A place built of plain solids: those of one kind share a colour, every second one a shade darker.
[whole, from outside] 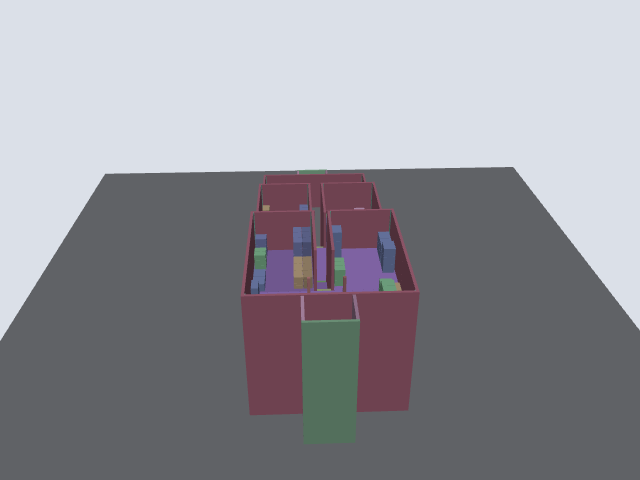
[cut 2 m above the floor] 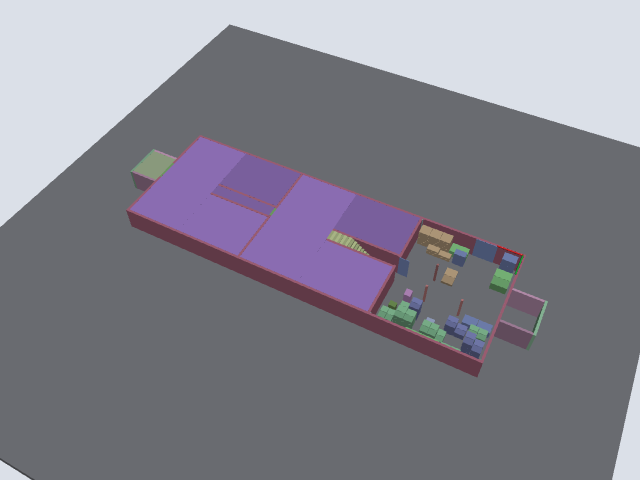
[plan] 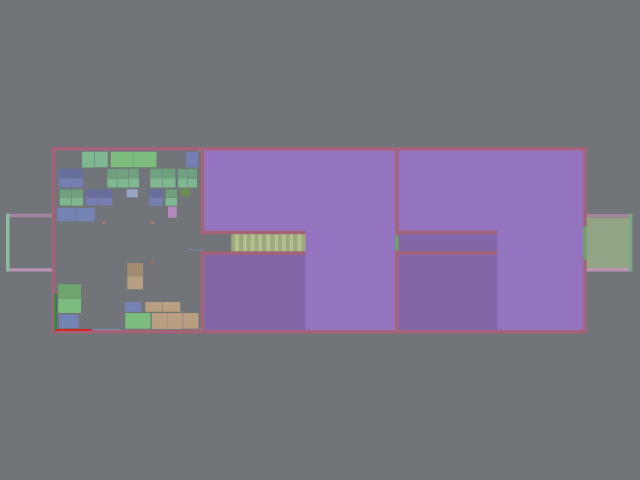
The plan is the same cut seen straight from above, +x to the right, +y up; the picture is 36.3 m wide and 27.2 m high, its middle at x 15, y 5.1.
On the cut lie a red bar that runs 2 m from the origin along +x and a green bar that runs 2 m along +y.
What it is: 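A bonded warehouse up a steep quayside street; two or three stores in a row up the hill, each one storey, its floor a whole storey over the one below; closed straight stairs of 38 to 42 degrees between two walls, 0.94 to 1.05 m broad, in line with the main aisles, in slots cut into the upper stores' floors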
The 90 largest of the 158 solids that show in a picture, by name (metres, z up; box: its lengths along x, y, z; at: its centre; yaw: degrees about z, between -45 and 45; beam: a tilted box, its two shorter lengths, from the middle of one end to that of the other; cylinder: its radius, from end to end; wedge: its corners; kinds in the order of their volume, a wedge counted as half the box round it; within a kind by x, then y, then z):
{
 "raised_1": {"box": [5.72, 4.27, 3.37], "at": [11.31, 2.13, 1.63]},
 "raised_2": {"box": [5.72, 4.54, 3.37], "at": [11.31, 7.9, 1.63]},
 "raised_3": {"box": [5.09, 10.17, 3.37], "at": [16.72, 5.08, 1.63]},
 "raised_4": {"box": [5.58, 4.26, 6.4], "at": [22.25, 2.13, 3.15]},
 "raised_5": {"box": [5.58, 0.98, 3.37], "at": [22.25, 4.95, 1.63]},
 "raised_6": {"box": [5.58, 4.53, 6.4], "at": [22.25, 7.9, 3.15]},
 "raised_7": {"box": [4.87, 10.17, 6.4], "at": [27.48, 5.08, 3.15]},
 "wall_1": {"box": [0.2, 10.57, 3.89], "at": [-0.1, 5.08, 1.9]},
 "wall_2": {"box": [8.65, 0.2, 3.89], "at": [4.12, -0.1, 1.9]},
 "wall_3": {"box": [8.65, 0.2, 3.89], "at": [4.12, 10.27, 1.9]},
 "wall_4": {"box": [0.2, 4.67, 6.77], "at": [8.35, 2.13, 3.33]},
 "wall_5": {"box": [0.2, 4.94, 6.77], "at": [8.35, 7.9, 3.33]},
 "wall_6": {"box": [5.92, 0.2, 6.77], "at": [11.21, 4.37, 3.33]},
 "wall_7": {"box": [5.92, 0.2, 6.77], "at": [11.21, 5.53, 3.33]},
 "wall_8": {"box": [6.12, 0.2, 6.77], "at": [11.31, -0.1, 3.33]},
 "wall_9": {"box": [6.12, 0.2, 6.77], "at": [11.31, 10.27, 3.33]},
 "wall_10": {"box": [0.2, 0.2, 6.77], "at": [14.07, 5.53, 3.33]},
 "wall_11": {"box": [5.49, 0.2, 6.77], "at": [16.72, -0.1, 3.33]},
 "wall_12": {"box": [5.49, 0.2, 6.77], "at": [16.72, 10.27, 3.33]},
 "wall_13": {"box": [0.2, 4.66, 9.65], "at": [19.36, 2.13, 4.78]},
 "wall_14": {"box": [0.2, 0.25, 9.65], "at": [19.36, 5.51, 4.78]},
 "wall_15": {"box": [0.2, 4.93, 9.65], "at": [19.36, 7.9, 4.78]},
 "wall_16": {"box": [5.78, 0.2, 9.65], "at": [22.15, 4.36, 4.78]},
 "wall_17": {"box": [5.78, 0.2, 9.65], "at": [22.15, 5.54, 4.78]},
 "wall_18": {"box": [5.98, 0.2, 9.65], "at": [22.25, -0.1, 4.78]},
 "wall_19": {"box": [5.98, 0.2, 9.65], "at": [22.25, 10.27, 4.78]},
 "wall_20": {"box": [0.2, 0.2, 9.65], "at": [24.94, 4.36, 4.78]},
 "wall_21": {"box": [0.2, 0.2, 9.65], "at": [24.94, 5.54, 4.78]},
 "wall_22": {"box": [5.27, 0.2, 9.65], "at": [27.48, -0.1, 4.78]},
 "wall_23": {"box": [5.27, 0.2, 9.65], "at": [27.48, 10.27, 4.78]},
 "wall_24": {"box": [0.2, 10.57, 9.65], "at": [30.01, 5.08, 4.78]},
 "area_1": {"box": [2.4, 2.87, 6.4], "at": [31.31, 4.95, 3.15]},
 "area_side_1": {"box": [2.4, 0.2, 3.25], "at": [-1.4, 3.41, 1.57]},
 "area_side_2": {"box": [2.4, 0.2, 3.25], "at": [-1.4, 6.49, 1.57]},
 "area_side_3": {"box": [2.4, 0.2, 9.6], "at": [31.31, 3.41, 4.75]},
 "area_side_4": {"box": [2.4, 0.2, 9.6], "at": [31.31, 6.48, 4.75]},
 "lot_crates_1": {"box": [1.05, 0.77, 0.67], "at": [0.64, 6.54, 0.28]},
 "lot_crates_2": {"box": [1.09, 0.77, 0.61], "at": [0.79, 0.5, 0.92]},
 "lot_crates_3": {"box": [1.09, 0.77, 0.61], "at": [0.79, 0.5, 1.53]},
 "lot_crates_4": {"box": [1.05, 0.77, 0.67], "at": [1.72, 6.54, 0.28]},
 "lot_crates_5": {"box": [0.92, 0.55, 0.61], "at": [4.41, 1.31, 0.93]},
 "lot_crates_6": {"box": [0.92, 0.55, 0.67], "at": [4.42, 1.31, 0.28]},
 "lot_crates_7": {"box": [1.0, 0.84, 0.74], "at": [20.1, 9.66, 7.47]},
 "lot_crates_8": {"box": [1.13, 0.73, 0.73], "at": [20.3, 6.07, 8.19]},
 "lot_crates_9": {"box": [1.13, 0.73, 0.78], "at": [20.31, 6.07, 6.69]},
 "lot_crates_10": {"box": [1.13, 0.73, 0.73], "at": [20.31, 6.07, 7.45]},
 "lot_crates_11": {"box": [1.0, 0.84, 0.74], "at": [21.12, 9.67, 7.47]},
 "lot_crates_12": {"box": [1.12, 0.84, 0.66], "at": [22.4, 9.66, 8.0]},
 "lot_crates_13": {"box": [1.12, 0.84, 0.71], "at": [22.4, 9.67, 6.66]},
 "lot_crates_14": {"box": [1.12, 0.84, 0.66], "at": [22.41, 9.66, 7.34]},
 "lot_crates_15": {"box": [0.93, 0.82, 0.64], "at": [23.5, 0.49, 6.62]},
 "lot_crates_16": {"box": [0.93, 0.82, 0.64], "at": [24.47, 0.49, 6.62]},
 "lot_crates_17": {"box": [1.02, 0.49, 0.59], "at": [25.79, 0.3, 7.24]},
 "area_end_1": {"box": [0.2, 3.28, 3.25], "at": [-2.7, 4.95, 1.57]},
 "area_end_2": {"box": [0.2, 3.27, 9.6], "at": [32.61, 4.95, 4.75]},
 "flight_1": {"box": [0.22, 0.96, 1.1], "at": [11.18, 4.95, 0.5]},
 "flight_2": {"box": [0.22, 0.96, 1.27], "at": [11.4, 4.95, 0.59]},
 "flight_3": {"box": [0.22, 0.96, 1.45], "at": [11.62, 4.95, 0.67]},
 "flight_4": {"box": [0.22, 0.96, 1.62], "at": [11.85, 4.95, 0.76]},
 "flight_5": {"box": [0.22, 0.96, 1.8], "at": [12.07, 4.95, 0.85]},
 "flight_6": {"box": [0.22, 0.96, 1.97], "at": [12.29, 4.95, 0.94]},
 "flight_7": {"box": [0.22, 0.96, 2.15], "at": [12.51, 4.95, 1.02]},
 "flight_8": {"box": [0.22, 0.96, 2.32], "at": [12.73, 4.95, 1.11]},
 "flight_9": {"box": [0.22, 0.96, 2.5], "at": [12.95, 4.95, 1.2]},
 "flight_10": {"box": [0.22, 0.96, 2.67], "at": [13.17, 4.95, 1.29]},
 "flight_11": {"box": [0.22, 0.96, 2.85], "at": [13.4, 4.95, 1.37]},
 "flight_12": {"box": [0.22, 0.96, 3.02], "at": [13.62, 4.95, 1.46]},
 "flight_13": {"box": [0.22, 0.96, 3.19], "at": [13.84, 4.95, 1.55]},
 "flight_14": {"box": [0.23, 0.96, 3.37], "at": [14.06, 4.95, 1.63]},
 "lot_bales_1": {"box": [1.29, 0.8, 0.76], "at": [0.81, 1.37, 0.33]},
 "lot_bales_2": {"box": [1.29, 0.8, 0.76], "at": [0.81, 2.19, 0.33]},
 "lot_bales_3": {"box": [1.29, 0.88, 0.68], "at": [3.78, 9.66, 0.29]},
 "lot_bales_4": {"box": [1.43, 0.9, 0.68], "at": [4.67, 0.52, 0.29]},
 "lot_bales_5": {"box": [1.29, 0.88, 0.68], "at": [5.09, 9.66, 0.29]},
 "doorway_1": {"box": [0.2, 0.88, 3.37], "at": [19.36, 4.95, 1.63]},
 "doorway_2": {"box": [0.2, 1.87, 6.4], "at": [30.01, 4.95, 3.15]},
 "lot_chests_1": {"box": [0.7, 0.88, 0.52], "at": [7.75, 9.66, 0.21]},
 "lot_chests_2": {"box": [0.74, 0.64, 0.5], "at": [19.93, 3.2, 8.11]},
 "lot_chests_3": {"box": [0.74, 0.64, 0.5], "at": [19.93, 3.86, 8.11]},
 "lot_chests_4": {"box": [0.75, 0.82, 0.49], "at": [19.98, 0.5, 7.6]},
 "lot_chests_5": {"box": [0.74, 0.64, 0.5], "at": [20.7, 3.2, 8.11]},
 "lot_chests_6": {"box": [0.74, 0.64, 0.5], "at": [20.7, 3.86, 8.11]},
 "lot_chests_7": {"box": [0.74, 0.64, 0.5], "at": [21.46, 3.2, 7.61]},
 "lot_chests_8": {"box": [0.74, 0.64, 0.5], "at": [21.46, 3.2, 8.11]},
 "lot_chests_9": {"box": [0.74, 0.64, 0.5], "at": [21.47, 3.86, 7.61]},
 "lot_chests_10": {"box": [0.74, 0.64, 0.5], "at": [21.47, 3.86, 8.11]},
 "lot_cases_1": {"box": [0.72, 0.88, 0.33], "at": [1.87, 9.65, 0.5]},
 "lot_cases_2": {"box": [0.7, 0.87, 0.36], "at": [26.41, 9.09, 7.63]},
 "lot_cases_3": {"box": [0.7, 0.87, 0.36], "at": [27.12, 9.1, 7.63]},
 "sack_barrow_1": {"box": [0.5, 0.62, 1.2], "at": [6.63, 6.67, 0.55]}
}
